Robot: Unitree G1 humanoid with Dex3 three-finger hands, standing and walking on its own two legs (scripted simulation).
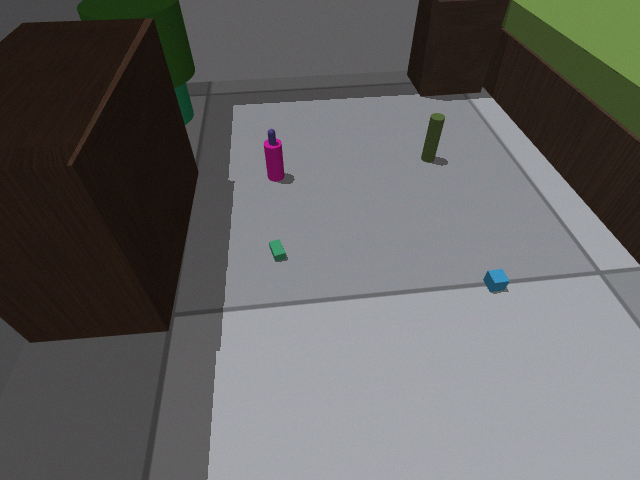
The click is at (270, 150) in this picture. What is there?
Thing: necked bottle
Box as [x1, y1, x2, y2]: [264, 129, 283, 181]
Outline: 269,129 268,139 264,142 267,173 269,179 276,181 280,180 283,177 281,143 278,139 275,138 274,131 272,129
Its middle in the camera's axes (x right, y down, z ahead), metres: -0.22 -0.41 +1.89
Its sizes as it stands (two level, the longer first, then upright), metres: 0.085 0.085 0.274
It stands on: the floor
